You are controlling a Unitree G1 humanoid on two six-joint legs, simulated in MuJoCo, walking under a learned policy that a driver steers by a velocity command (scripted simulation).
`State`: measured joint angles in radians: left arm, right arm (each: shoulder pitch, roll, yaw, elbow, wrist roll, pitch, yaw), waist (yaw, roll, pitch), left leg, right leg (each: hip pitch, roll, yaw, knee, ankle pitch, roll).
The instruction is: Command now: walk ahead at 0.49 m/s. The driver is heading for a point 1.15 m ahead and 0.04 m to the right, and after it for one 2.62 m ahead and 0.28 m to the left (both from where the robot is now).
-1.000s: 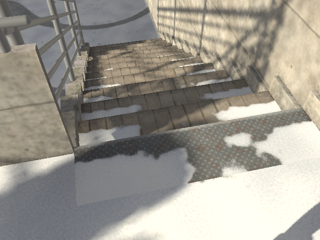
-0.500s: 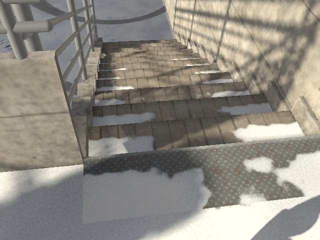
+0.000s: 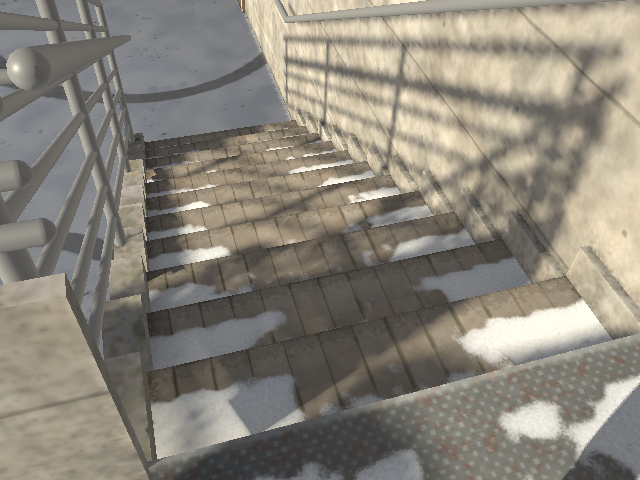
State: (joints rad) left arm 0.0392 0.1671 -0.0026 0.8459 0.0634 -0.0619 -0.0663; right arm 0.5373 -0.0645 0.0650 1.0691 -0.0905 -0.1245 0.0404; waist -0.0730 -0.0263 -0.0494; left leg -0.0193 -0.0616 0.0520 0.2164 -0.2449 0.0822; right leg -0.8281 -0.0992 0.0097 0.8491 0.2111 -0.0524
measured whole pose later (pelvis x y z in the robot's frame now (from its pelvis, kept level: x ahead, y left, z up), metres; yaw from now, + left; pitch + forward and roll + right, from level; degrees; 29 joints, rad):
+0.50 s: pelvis +0.32 -0.05 +0.00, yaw +0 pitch +2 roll -3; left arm 0.44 0.15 0.04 1.06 0.06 -0.12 -0.01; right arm 0.18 -0.21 -0.02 0.91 -0.09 -0.09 0.05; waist 0.07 0.03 -0.02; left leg -0.70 0.13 -0.06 0.96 -0.13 0.08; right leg -0.14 0.10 -0.07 0.29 -0.18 -0.07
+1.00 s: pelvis +0.53 -0.02 -0.01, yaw -1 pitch +5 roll +1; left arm 0.15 0.22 0.03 0.90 0.08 -0.08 -0.02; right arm 0.54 -0.15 -0.04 1.07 -0.08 -0.10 0.05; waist -0.13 -0.02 -0.10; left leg -0.29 -0.03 0.07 0.50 -0.30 0.06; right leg -0.71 -0.11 -0.01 1.01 -0.14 0.03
